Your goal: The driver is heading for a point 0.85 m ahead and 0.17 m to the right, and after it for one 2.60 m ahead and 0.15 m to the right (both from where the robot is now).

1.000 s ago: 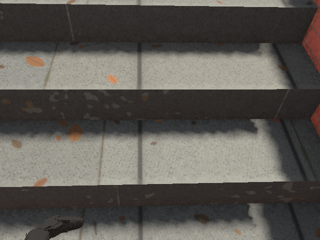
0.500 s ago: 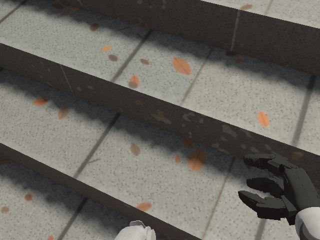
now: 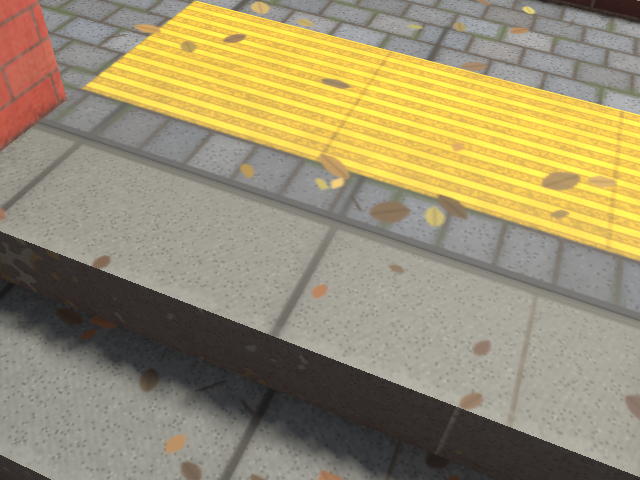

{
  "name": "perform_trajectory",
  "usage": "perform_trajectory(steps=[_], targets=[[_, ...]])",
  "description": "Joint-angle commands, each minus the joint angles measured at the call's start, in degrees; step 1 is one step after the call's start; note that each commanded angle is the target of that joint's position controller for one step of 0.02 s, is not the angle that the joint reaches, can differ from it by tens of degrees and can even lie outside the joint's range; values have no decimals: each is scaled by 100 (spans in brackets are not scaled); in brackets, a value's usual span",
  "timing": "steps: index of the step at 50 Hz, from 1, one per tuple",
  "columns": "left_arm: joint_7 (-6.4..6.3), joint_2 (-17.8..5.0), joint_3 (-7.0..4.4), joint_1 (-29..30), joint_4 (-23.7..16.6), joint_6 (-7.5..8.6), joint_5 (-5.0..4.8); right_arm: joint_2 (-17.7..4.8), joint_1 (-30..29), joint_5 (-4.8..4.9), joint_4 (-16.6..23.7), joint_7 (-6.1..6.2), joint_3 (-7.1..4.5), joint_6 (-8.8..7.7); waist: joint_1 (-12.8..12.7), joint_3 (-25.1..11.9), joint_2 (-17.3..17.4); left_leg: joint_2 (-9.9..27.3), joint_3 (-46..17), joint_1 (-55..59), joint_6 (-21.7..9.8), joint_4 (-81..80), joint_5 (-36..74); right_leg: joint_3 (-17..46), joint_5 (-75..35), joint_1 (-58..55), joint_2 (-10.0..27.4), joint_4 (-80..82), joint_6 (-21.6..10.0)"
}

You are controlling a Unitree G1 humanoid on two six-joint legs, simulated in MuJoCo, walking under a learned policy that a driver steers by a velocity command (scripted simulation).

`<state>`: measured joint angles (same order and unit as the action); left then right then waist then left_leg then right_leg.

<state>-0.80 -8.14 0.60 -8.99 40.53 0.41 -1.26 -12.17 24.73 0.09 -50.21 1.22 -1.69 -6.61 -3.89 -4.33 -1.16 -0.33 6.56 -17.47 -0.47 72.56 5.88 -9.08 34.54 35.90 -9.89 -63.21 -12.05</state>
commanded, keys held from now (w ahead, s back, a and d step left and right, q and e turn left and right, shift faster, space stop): w+e+shift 0.68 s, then w+q+shift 0.32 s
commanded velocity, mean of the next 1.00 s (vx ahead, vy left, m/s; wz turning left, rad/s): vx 1.00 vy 0.00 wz -0.65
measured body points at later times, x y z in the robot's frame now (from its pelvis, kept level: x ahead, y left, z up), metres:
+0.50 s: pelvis +0.44 +0.02 +0.23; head +0.43 +0.02 +0.68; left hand +0.78 +0.12 +0.21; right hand +0.33 -0.24 +0.10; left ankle +0.45 +0.18 -0.48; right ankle +0.38 -0.07 -0.18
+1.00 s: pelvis +0.83 -0.21 +0.42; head +0.85 -0.22 +0.87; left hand +0.99 +0.01 +0.29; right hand +0.92 -0.52 +0.37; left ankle +1.08 -0.23 -0.22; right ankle +0.67 -0.17 -0.31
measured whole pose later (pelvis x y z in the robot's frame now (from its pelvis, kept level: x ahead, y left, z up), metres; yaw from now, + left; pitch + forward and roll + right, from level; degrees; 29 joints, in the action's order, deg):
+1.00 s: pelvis +0.83 -0.21 +0.42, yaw -36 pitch +4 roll -1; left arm 0.2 -15.4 -2.8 -25.5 49.9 8.1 0.5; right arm -12.0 2.4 -0.8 -30.4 -2.6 0.4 -3.5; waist -3.2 -2.9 1.0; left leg 3.4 0.6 -53.5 -4.6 56.1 -1.2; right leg -1.3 20.1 -2.9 -6.4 -14.0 -6.0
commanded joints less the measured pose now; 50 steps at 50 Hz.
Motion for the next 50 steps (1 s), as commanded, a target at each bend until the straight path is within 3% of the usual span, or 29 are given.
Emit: perform_trajectory(steps=[1, 3, 4, 6, 9, 10, 11, 12, 13, 14, 15, 16, 17, 19, 22, 26, 28, 30, 31, 33, 34, 35, 36, 37, 39, 40, 42, 46, 50], targets=[[-132, -733, -404, -836, 234, 150, 250, 280, -1452, -481, 2150, -263, 208, -273, 228, -531, 201, -532, -1429, -4148, -98, 5178, -1775, 4997, -2740, -3213, 1405, 3572, -1469], [-126, -676, -440, -1078, 637, 296, 391, 433, -2051, -525, 2535, -228, 337, -119, 533, 747, 648, -308, -1549, -5366, -326, 5987, -2614, 5082, -1662, -2425, 1489, 4384, -1082], [-114, -813, -462, -1099, 664, 422, 340, 612, -2055, -630, 2561, -155, 448, -34, 639, 1030, 754, -74, -1462, -5600, -379, 5889, -2856, 4552, -1894, -2099, 1360, 4367, -840], [-50, -767, -368, -1044, 791, 596, 223, 527, -2924, -502, 2922, -57, 536, 135, 675, 1827, 955, 342, -1085, -5661, -312, 4460, -3654, 3551, -1577, -844, 1089, 4793, -428], [-92, -1206, -480, -1786, 1036, 750, 334, 415, -4270, -441, 3763, 90, 552, 118, 157, 1689, 173, 580, -893, -6168, -358, 4118, -4580, 3684, -2912, -1219, 1389, 5496, -537], [-152, -1289, -542, -1899, 1128, 711, 227, 425, -4428, -452, 3980, 84, 629, 87, 112, 1487, 77, 729, -976, -5414, -467, 2668, -4805, 3390, -3218, -1126, 1266, 5793, -432], [-235, -1332, -585, -1289, 782, 587, -16, 572, -3830, -333, 3879, -44, 762, 69, 472, 697, 745, 598, -429, -1466, -531, -137, -3399, 2710, -4111, 487, 997, 6479, -403], [-205, -1493, -598, -1558, 649, 620, -195, 464, -2442, -119, 3154, -22, 506, 64, 878, -1097, 811, -261, 134, 1772, -446, 382, -2725, 2515, -8358, 750, 931, 5229, -462], [-70, -2454, -921, -996, 339, 769, -75, -121, -891, -30, 2912, 61, 154, 186, 1826, -2092, -32, -196, -343, 2684, -460, -131, -2864, 2765, -10615, 24, 1183, 3482, -197], [82, -2594, -1077, -366, 203, 898, -54, -790, 397, -51, 2428, 105, -206, 282, 2663, -2953, -55, 8, -680, 3074, -556, -1067, -3238, 2824, -11205, -705, 1142, 1567, 141], [295, -1648, -909, 55, 85, 1082, 37, -1418, 767, -176, 1940, 70, -412, 234, 2523, -2940, 1707, 870, -2483, 3207, -831, -2803, -4004, 2321, -5721, -316, 102, -1027, 475], [359, -852, -771, 80, -475, 1084, 197, -1767, -98, -134, 1928, 147, -536, 232, 1700, -2895, 3042, 2260, -5965, 2807, -1191, -5123, -3120, 2272, -3069, 825, -292, -3727, 757], [310, -648, -673, -142, -701, 1018, 377, -1254, -1185, -141, 2018, 91, -459, 198, 925, -2308, 1937, 2337, -5903, 2292, -1379, -4841, -3761, 2107, -3344, 1360, 234, -4852, 715], [360, -140, -453, 22, -807, 741, 569, 14, -1395, -93, 1215, -27, -151, 110, 420, -644, 398, 2045, -4368, 942, -1039, -4563, -5180, 1687, -3562, 2197, 767, -5460, 405], [274, 545, -100, 739, -1269, 370, 346, 360, -378, -319, -124, -179, -87, -124, 378, 540, 475, 2098, -2349, 771, -602, -5086, -3048, 1741, -1851, 3956, 863, -7288, 53], [-41, 301, -68, 1980, -2004, 5, 188, 62, -781, -388, -592, -288, -54, -399, -146, 1573, 458, 2161, -261, -79, -198, -6796, -1416, 1549, -644, 4349, 857, -6857, 78], [-89, 214, -32, 2274, -2200, -135, 182, -99, -632, -245, -789, -290, -45, -318, -483, 1794, 55, 1368, 956, -370, 15, -7131, -979, 1045, -626, 3849, 968, -4808, -60], [172, -219, -30, 1495, -1742, -223, 264, -475, -612, 192, -465, 8, -29, -158, -641, 726, -309, 974, 1740, -1173, -444, -7451, 2265, -488, -1553, 137, 665, -2590, 22], [279, -508, -160, 1029, -1435, -246, 225, -1292, -276, 302, -142, 151, -211, -168, -566, -364, -189, 1068, 1442, -788, -690, -6815, 5149, -680, -1998, -1269, 140, -2410, 141], [237, -1088, -475, -861, -1162, -224, 141, -2646, -539, 151, 360, 56, -689, -129, -1325, -1721, 791, 1568, 1037, 1471, -741, -4094, 8360, -373, -782, -1914, 5, -1170, 229], [239, -1425, -625, -1404, -1116, -167, 69, -2527, -811, 172, 666, -107, -746, -90, -1409, -1973, 1081, 1664, 630, 1607, -709, -2268, 7814, 345, -160, -2477, -169, -67, 169], [249, -1700, -797, -529, -1292, -101, -31, -1646, -528, -22, 804, -311, -653, -86, -772, -1452, 573, 1063, 237, 576, -438, 92, 2317, 1892, 354, -2574, -6, 1366, -325], [244, -1963, -844, 327, -1136, -85, 14, -552, -934, -198, 1499, -563, -414, -172, -106, -1113, -1412, -236, -299, -2474, -81, 3137, -1694, 5076, 13, -3096, 976, 3303, -953], [164, -1886, -798, -122, -1045, -140, 252, -331, -1020, -430, 1938, -537, -314, -300, -45, -1636, -675, -201, -1299, -3389, -187, 4649, -1689, 6313, 526, -3661, 1606, 4084, -997], [80, -1464, -700, -520, -325, 235, 218, 211, -1300, -382, 2199, -285, 18, -264, 282, -310, 292, 195, -1457, -3953, -317, 4526, -1916, 5517, -445, -2565, 1720, 4130, -547], [67, -1136, -599, -755, 66, 421, 363, 361, -1459, -419, 2273, -218, 149, -122, 436, 194, 670, 231, -1511, -4109, -405, 4425, -2194, 4661, -762, -1943, 1581, 3754, -423], [83, -712, -434, -744, 180, 621, 380, 38, -836, -270, 1852, -153, 85, 202, 703, 460, 835, 380, -1564, -3829, -366, 3364, -2387, 3611, -1289, -1554, 1776, 3893, -145], [98, -1066, -431, -703, 407, 868, 238, -524, -2000, -111, 2197, -201, 11, 394, 577, 1278, 443, 441, -1079, -3123, -221, -486, -1863, 1809, -3138, -1081, 1366, 5502, 200], [101, -1519, -482, -1025, 521, 998, 123, -255, -1980, -18, 1865, -511, 106, 313, 361, 508, 89, 331, -152, -1305, -582, -2878, 413, 599, -5127, -2468, 1337, 6262, 573]])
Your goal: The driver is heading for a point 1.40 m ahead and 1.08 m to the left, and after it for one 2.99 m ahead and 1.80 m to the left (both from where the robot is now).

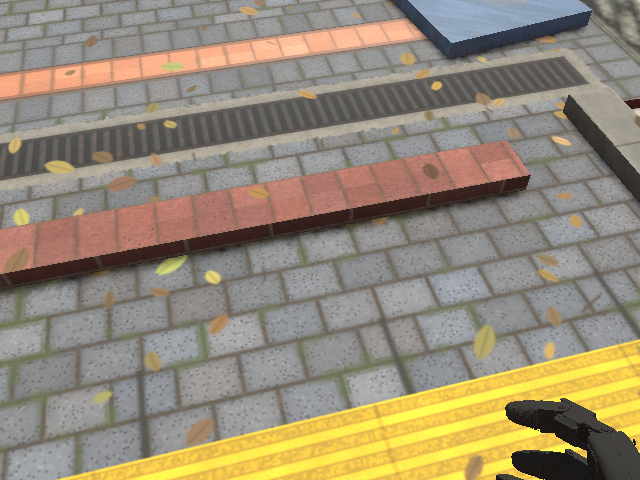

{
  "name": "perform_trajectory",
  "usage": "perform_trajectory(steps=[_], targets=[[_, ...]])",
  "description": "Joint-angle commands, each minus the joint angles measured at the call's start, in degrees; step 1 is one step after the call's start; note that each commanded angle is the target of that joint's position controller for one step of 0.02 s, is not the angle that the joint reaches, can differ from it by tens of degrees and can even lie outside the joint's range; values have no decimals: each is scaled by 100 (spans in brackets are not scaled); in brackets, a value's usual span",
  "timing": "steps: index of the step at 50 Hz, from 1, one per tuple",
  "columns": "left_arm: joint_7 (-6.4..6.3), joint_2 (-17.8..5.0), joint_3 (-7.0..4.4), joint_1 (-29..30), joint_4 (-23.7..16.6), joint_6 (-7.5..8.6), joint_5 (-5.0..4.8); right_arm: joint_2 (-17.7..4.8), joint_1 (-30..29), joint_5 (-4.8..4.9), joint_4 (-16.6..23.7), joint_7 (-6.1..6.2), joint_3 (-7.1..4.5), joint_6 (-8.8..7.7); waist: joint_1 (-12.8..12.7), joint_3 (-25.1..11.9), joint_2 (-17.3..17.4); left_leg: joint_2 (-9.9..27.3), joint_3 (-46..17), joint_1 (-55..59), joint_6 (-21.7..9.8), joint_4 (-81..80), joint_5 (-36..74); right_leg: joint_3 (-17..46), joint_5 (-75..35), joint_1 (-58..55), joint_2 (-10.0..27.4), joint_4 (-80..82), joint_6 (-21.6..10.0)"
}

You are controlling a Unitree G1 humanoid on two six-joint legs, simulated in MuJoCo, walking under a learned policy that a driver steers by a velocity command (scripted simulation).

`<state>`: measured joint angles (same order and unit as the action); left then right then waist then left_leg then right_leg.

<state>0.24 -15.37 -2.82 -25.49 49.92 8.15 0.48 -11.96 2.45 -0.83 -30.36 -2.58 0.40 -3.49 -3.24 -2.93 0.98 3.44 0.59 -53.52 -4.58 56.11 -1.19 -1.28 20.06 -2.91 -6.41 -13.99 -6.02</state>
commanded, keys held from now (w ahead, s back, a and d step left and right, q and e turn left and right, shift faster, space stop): w+q+shift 1.00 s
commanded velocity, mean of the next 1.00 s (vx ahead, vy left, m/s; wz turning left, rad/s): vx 1.00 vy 0.00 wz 0.87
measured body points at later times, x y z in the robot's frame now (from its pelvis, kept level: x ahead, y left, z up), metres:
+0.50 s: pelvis +0.50 +0.08 -0.01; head +0.53 +0.09 +0.44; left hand +0.70 +0.35 -0.04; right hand +0.58 -0.21 -0.13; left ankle +0.29 +0.09 -0.73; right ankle +0.75 +0.00 -0.70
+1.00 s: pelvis +0.90 +0.30 -0.04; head +0.91 +0.32 +0.41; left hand +0.66 +0.44 -0.16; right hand +1.24 +0.34 -0.09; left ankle +0.96 +0.40 -0.74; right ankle +0.80 +0.02 -0.65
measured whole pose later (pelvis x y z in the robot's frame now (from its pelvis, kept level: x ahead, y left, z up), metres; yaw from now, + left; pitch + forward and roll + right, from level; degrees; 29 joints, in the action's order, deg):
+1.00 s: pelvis +0.90 +0.30 -0.04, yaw +53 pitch +1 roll -2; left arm -0.8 -14.9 -1.9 -29.2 49.3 3.2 2.3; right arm -17.5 2.6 -1.2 -33.1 -3.3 -1.3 -1.1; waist -1.6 0.9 2.9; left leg -4.4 7.0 -31.4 -12.3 41.4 -12.4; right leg -15.0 20.3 -6.6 4.4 -49.0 2.9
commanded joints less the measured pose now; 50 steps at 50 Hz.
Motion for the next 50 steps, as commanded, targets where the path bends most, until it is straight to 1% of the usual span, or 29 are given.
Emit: perform_trajectory(steps=[1, 4, 6, 7, 8, 9, 10, 12, 15, 17, 20, 23, 25, 26, 27, 28, 29, 30, 31, 32, 35, 37, 40, 43, 45, 47, 48, 49, 50], targets=[[-9, -870, -168, 479, -394, 209, -9, -429, 189, 98, -191, -128, -155, -3, 236, 301, -212, -217, 647, 2316, -224, -1583, 1142, -326, -4776, 676, 1094, 1202, 76], [-153, -1034, -229, 175, -386, 48, 186, -856, 486, 45, -366, -74, -335, 59, 481, -108, -988, -779, 1106, 2680, -395, -1961, 442, -626, -7950, -850, 1463, -69, 390], [-260, -1208, -311, 457, -621, -203, 345, -1235, 2286, 30, -936, -17, -557, 92, 1363, -746, -1045, -1135, 937, 4332, -650, -2365, -258, -690, -8794, -624, 1544, -2752, 449], [-302, -1316, -351, 936, -856, -250, 328, -1493, 3169, -41, -1154, 45, -732, 119, 2023, -839, -646, -804, 250, 5673, -1007, -2630, -640, -768, -7161, 750, 1117, -5231, 417], [-179, -57, -28, 955, -1168, -123, 439, -1648, 2888, -92, -1269, 71, -735, 126, 1074, -598, 850, 144, -1020, 7206, -1324, -1318, 806, -344, 525, 3721, 242, -7350, 431], [-118, -111, 75, 580, -1620, -47, 128, -2109, 2582, -46, -1077, 115, -856, 145, 781, -1758, 1496, 991, -4032, 8128, -2474, -2783, -880, 502, 916, 5253, 4, -8607, 635], [-123, -502, 89, 1055, -1688, 64, 167, -1752, 2373, -29, -881, 168, -838, 130, 976, -1348, 268, 1070, -4544, 7525, -2266, -3814, -1607, 833, 22, 5459, 419, -8241, 568], [-92, -587, 160, 1512, -1815, 97, 275, -1311, 2198, 21, -1011, 208, -692, 76, 561, -150, -715, 723, -3657, 5547, -1749, -4134, -1459, 774, -311, 5029, 883, -7139, 557], [-40, -461, 278, 1515, -2034, -322, 417, -1273, 2200, 25, -1111, 245, -582, -65, 85, 594, -638, 216, -2892, 3686, -1592, -4424, -1305, 644, 278, 4665, 1217, -6186, 785], [24, -417, 375, 2170, -2384, -392, 337, -1421, 2042, 22, -1059, 242, -595, -126, 164, 942, -402, -76, -2446, 2838, -1478, -4821, -804, 359, -344, 4275, 1319, -4865, 866], [126, -217, 474, 2770, -2473, -363, 173, -1480, 1983, 131, -1099, 213, -643, -149, 453, 797, -1, -559, -1875, 2369, -986, -4786, 220, 127, -2299, 2669, 1034, -2890, 850], [61, -388, 409, 2822, -2358, -330, 118, -1663, 2279, 162, -1225, 197, -736, -122, 704, 471, 185, -366, -2110, 3657, -753, -4242, 1361, 108, -2605, 2305, 727, -1954, 742], [-48, -727, 249, 2091, -2104, -276, 122, -1846, 2348, 101, -1271, 220, -797, -113, 406, -135, 181, -369, -2141, 4476, -493, -2889, 2919, 99, -1791, 1537, 408, -1648, 621], [-122, -936, 123, 1138, -1892, -236, 113, -1943, 2115, 76, -1220, 196, -811, -127, -183, -641, 157, -474, -2053, 4279, -345, -1625, 2931, 162, -1488, 484, 520, -1649, 569], [-241, -1288, -58, -184, -1676, -207, 195, -1609, 1839, 35, -1072, 177, -725, -198, -804, -1375, -2, -625, -1849, 3432, -287, 33, 1904, 760, -305, -1032, 1266, -2007, 419], [-294, -1716, -186, -679, -1579, -215, 437, -630, 2029, 141, -806, 201, -479, -226, -613, -2023, -1554, -1179, -1185, 1826, -240, 1953, -2671, 3276, 1455, -2333, 3031, -1420, 95], [-219, -1836, -267, -121, -1598, -268, 348, -859, 2285, 211, -538, 203, -413, -175, -145, -2343, -2503, -1002, -881, 956, -260, 2821, -2579, 5564, 2208, -2207, 3438, -325, -324], [-192, -1149, -173, 518, -1695, -306, 306, -1141, 1735, 42, -692, 235, -450, -69, -173, -1287, -1433, -534, -687, 624, -264, 2853, -1924, 4603, 2683, -1334, 3090, -246, -263], [-161, -744, -81, 727, -1611, -322, 255, -1171, 1356, -59, -670, 168, -452, -9, -165, -581, -741, -315, -563, 679, -220, 2563, -1549, 3535, 1799, -517, 2814, -305, -169], [-146, -623, -50, 685, -1464, -319, 268, -1112, 1095, -113, -623, 82, -452, 60, -112, -242, -432, -161, -530, 775, -172, 2391, -1502, 2824, 929, 5, 2609, -271, -61], [-81, -355, 16, 330, -923, -174, 142, -704, 758, -147, -288, -98, -330, 294, 201, 323, -680, 187, -542, 654, -79, 2197, -1580, 1441, -694, 717, 2406, 0, 94], [-40, -392, 8, 372, -777, -96, 87, -672, 410, -172, -42, -141, -273, 365, 336, 449, -659, 235, -436, 566, -43, 1927, -1177, 606, -1656, 895, 2318, 236, 220], [-50, -575, -14, 685, -682, -44, 139, -761, 5, -127, 191, -199, -225, 400, 579, 758, -588, 181, -149, 896, -53, 901, -252, -572, -2394, 1230, 1993, 596, 376], [-70, -829, -58, 388, -487, -53, 136, -737, -548, -109, 258, -307, -161, 376, 426, 1104, -281, -148, 681, 1694, -337, -648, 181, -1375, -3963, 1065, 1728, 701, 525], [-134, -1116, -116, 69, -434, -113, 129, -786, -307, -98, 127, -258, -189, 358, 554, 692, -543, -601, 1130, 2319, -561, -820, -129, -1532, -6880, 311, 1827, -93, 612], [-243, -1461, -216, 350, -575, -275, 158, -1078, 969, -93, -182, -144, -336, 335, 1328, -52, -829, -893, 1066, 3632, -789, -860, -679, -1426, -8527, 169, 2135, -1871, 579], [-226, -1512, -250, 710, -761, -376, 169, -1340, 2202, -74, -557, -68, -497, 299, 1875, -573, -804, -973, 763, 5009, -979, -1232, -714, -1256, -8398, 682, 2205, -3336, 456], [-141, -1430, -275, 897, -866, -452, 137, -1573, 2984, -13, -945, 57, -690, 264, 2095, -752, -207, -891, 240, 6426, -1127, -2061, -518, -1261, -5518, 1826, 1683, -5483, 509], [-27, -500, -52, 930, -1099, -427, 257, -2047, 2402, 65, -984, 167, -808, 332, 1292, -48, 1215, -158, -1237, 6694, -1239, -1904, 157, -1114, 531, 3910, 608, -7846, 666]])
